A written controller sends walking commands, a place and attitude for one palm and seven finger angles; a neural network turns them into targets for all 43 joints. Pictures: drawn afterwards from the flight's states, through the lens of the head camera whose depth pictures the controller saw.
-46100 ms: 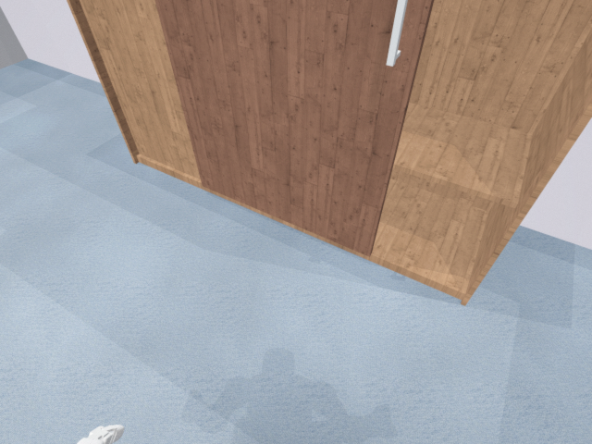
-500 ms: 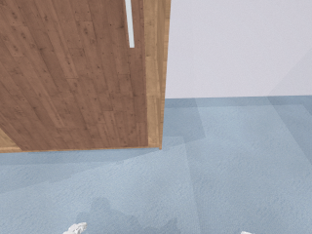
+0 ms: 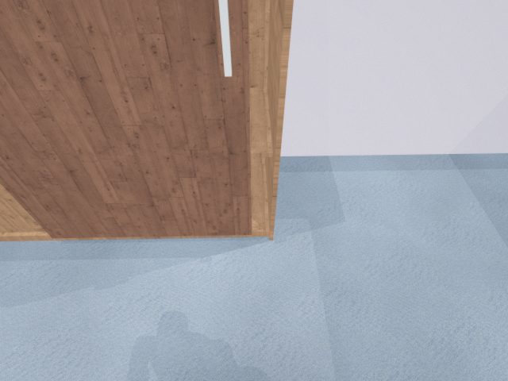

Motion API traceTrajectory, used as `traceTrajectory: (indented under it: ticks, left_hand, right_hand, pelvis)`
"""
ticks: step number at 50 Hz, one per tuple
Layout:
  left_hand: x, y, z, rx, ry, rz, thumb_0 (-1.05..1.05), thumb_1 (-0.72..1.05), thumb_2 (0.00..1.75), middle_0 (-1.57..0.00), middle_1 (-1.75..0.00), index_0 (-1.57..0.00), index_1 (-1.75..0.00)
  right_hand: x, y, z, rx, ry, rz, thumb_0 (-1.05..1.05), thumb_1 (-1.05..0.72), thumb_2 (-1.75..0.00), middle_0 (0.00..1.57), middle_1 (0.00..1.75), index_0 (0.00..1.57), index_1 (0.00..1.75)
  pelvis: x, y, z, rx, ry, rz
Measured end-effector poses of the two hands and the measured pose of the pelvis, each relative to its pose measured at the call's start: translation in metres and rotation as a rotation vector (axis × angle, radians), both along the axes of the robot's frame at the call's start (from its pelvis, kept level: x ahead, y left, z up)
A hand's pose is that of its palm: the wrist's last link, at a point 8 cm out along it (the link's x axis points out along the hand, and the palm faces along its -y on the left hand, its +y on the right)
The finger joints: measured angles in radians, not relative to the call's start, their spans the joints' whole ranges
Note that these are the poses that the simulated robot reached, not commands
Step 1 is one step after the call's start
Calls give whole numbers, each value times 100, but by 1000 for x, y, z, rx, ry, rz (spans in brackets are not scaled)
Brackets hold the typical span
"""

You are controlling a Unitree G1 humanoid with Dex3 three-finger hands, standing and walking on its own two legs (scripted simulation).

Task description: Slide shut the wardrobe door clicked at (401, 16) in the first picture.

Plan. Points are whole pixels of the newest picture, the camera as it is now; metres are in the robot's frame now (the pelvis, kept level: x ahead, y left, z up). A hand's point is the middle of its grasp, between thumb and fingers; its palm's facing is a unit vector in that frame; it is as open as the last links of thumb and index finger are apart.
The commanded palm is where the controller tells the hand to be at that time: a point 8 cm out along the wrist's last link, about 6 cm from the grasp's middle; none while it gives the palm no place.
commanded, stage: let the arm hang, fingers relaxed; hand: left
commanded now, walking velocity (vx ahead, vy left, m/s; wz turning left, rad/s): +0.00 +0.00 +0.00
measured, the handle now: (225, 24) +0.78 +0.11 +0.20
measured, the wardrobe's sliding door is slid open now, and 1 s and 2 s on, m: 0.08 0.08 0.08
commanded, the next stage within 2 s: look to check the result in 0.34 s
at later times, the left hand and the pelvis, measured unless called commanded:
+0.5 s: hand out of the picture +0.03 +0.18 -0.18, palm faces -0.02 -0.98 -0.21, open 7.4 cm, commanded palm none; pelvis +0.02 +0.00 +0.00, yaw +0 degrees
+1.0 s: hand out of the picture +0.05 +0.16 -0.18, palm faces -0.01 -0.98 -0.19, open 7.4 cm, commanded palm none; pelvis +0.04 -0.01 +0.00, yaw -1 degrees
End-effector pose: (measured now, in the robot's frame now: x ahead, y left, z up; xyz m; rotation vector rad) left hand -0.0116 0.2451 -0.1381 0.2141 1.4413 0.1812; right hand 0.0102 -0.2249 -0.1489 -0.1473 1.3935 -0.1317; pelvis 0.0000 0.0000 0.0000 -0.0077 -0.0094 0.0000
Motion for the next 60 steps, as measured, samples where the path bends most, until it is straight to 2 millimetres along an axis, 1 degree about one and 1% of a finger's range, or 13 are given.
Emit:
traceTrajectory:
  ticks: [8,13,18,27,33,39,48,56,60]
  left_hand:
    - [40,-20,-7,-58,-82,-32,0,90,90,-19,-29,-20,-30]
    - [50,-22,-9,-61,-94,-35,0,92,90,-20,-29,-20,-30]
    - [51,-21,-8,-60,-81,-31,0,92,90,-20,-29,-20,-30]
    - [41,-19,-6,-48,-26,-15,0,91,90,-20,-29,-20,-30]
    - [39,-22,-7,-50,-7,-9,0,90,90,-20,-29,-20,-30]
    - [43,-27,-8,-60,-11,-7,0,90,90,-20,-29,-20,-30]
    - [54,-31,-9,-70,-29,-14,0,90,90,-20,-29,-20,-30]
    - [62,-29,-8,-63,-40,-18,0,91,90,-20,-29,-20,-30]
    - [64,-28,-9,-62,-38,-18,0,90,90,-20,-29,-20,-30]
  right_hand:
    - [14,-4,6,-18,-32,-13,1,-92,-90,20,30,20,30]
    - [16,-6,9,-27,-29,-19,0,-92,-90,20,30,20,30]
    - [16,-5,8,-23,-11,-20,0,-91,-90,20,30,20,30]
    - [16,-2,5,-9,22,-21,0,-91,-90,20,30,20,30]
    - [21,-3,5,-12,27,-22,0,-91,-90,20,30,20,30]
    - [29,-6,6,-20,17,-19,0,-91,-90,20,30,20,30]
    - [39,-10,8,-28,-1,-18,0,-92,-90,20,30,20,30]
    - [41,-10,8,-27,1,-19,0,-92,-90,20,30,20,30]
    - [40,-10,5,-22,7,-23,0,-91,-90,20,30,20,30]
  pelvis:
    - [7,-1,1,5,-3,-8]
    - [13,-2,2,4,-7,-9]
    - [17,-2,2,3,-6,-8]
    - [24,-3,3,5,-2,-8]
    - [29,-5,3,5,-1,-7]
    - [33,-6,3,5,-3,-8]
    - [38,-7,3,5,-2,-10]
    - [42,-8,3,6,-1,-10]
    - [47,-8,1,8,-4,-11]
